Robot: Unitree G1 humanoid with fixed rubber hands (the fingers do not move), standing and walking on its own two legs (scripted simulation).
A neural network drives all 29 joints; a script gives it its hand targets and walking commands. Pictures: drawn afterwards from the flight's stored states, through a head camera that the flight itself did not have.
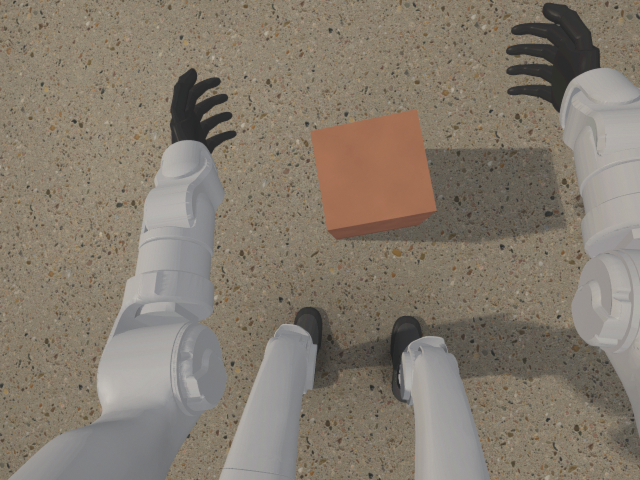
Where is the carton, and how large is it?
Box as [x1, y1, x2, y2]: [310, 109, 436, 239]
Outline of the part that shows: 416,109 310,131 327,230 336,239 416,225 436,210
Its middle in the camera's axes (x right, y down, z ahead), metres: +0.11 -0.14 +0.87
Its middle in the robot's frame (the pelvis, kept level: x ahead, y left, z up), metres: +0.54 +0.01 -0.54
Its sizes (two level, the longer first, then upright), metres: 0.210 0.200 0.250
